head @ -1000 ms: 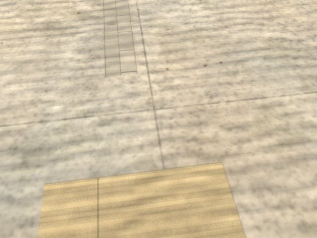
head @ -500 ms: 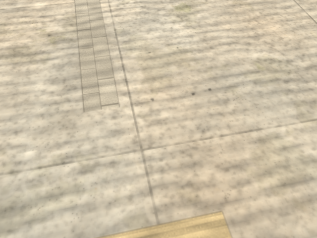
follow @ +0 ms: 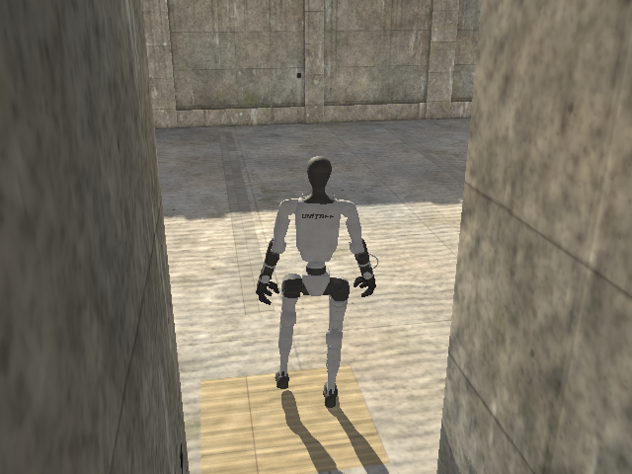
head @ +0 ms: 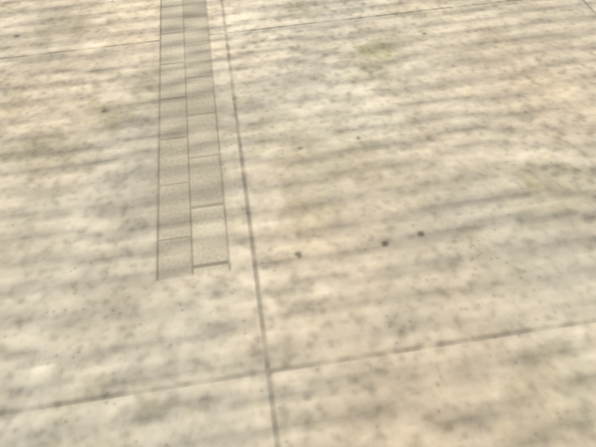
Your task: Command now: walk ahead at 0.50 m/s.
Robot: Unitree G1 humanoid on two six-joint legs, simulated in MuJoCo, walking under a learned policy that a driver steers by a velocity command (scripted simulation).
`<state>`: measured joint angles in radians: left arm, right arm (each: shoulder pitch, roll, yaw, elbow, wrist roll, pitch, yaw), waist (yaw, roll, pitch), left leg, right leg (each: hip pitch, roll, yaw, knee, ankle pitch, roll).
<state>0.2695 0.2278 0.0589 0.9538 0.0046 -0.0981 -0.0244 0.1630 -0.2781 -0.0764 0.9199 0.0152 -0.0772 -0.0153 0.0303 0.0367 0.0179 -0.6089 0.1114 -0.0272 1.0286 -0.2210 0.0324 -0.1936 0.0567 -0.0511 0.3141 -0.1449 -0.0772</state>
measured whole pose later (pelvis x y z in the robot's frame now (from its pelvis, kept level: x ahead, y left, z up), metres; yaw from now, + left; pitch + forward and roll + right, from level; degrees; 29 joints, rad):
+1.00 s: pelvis +0.55 +0.08 -0.01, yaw +26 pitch +1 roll -1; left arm 0.15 0.25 0.06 0.80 0.01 -0.11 -0.01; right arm 0.31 -0.30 -0.08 0.77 0.03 -0.03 -0.01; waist -0.01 0.04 0.02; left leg -0.49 0.01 -0.06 1.17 -0.38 0.03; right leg -0.29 0.02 -0.04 0.43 -0.17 -0.02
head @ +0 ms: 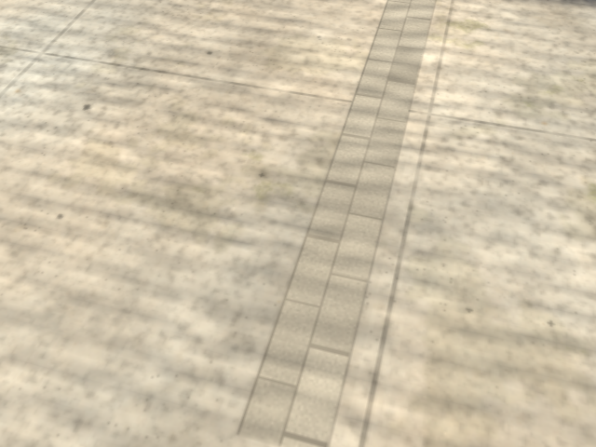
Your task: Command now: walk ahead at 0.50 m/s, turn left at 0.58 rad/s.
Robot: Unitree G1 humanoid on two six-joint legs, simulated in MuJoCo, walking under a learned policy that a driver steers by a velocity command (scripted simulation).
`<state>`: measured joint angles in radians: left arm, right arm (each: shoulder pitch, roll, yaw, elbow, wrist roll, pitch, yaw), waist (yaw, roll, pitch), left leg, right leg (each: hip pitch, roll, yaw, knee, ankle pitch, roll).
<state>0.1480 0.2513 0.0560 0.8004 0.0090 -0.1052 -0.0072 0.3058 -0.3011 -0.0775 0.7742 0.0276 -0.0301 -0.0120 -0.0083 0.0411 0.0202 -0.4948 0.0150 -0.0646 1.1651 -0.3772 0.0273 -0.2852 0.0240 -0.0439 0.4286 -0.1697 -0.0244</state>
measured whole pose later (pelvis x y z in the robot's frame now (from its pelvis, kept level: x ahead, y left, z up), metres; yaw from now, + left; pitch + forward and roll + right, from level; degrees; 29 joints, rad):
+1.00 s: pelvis +0.24 +0.04 +0.00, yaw +9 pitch -1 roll +0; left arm 0.19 0.22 0.01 0.96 0.01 -0.02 0.02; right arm 0.18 -0.23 -0.05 0.92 -0.01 0.00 -0.02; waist 0.00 -0.01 0.03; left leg -0.28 0.00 0.00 0.51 -0.22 0.00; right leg -0.21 -0.03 -0.01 0.54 -0.32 0.01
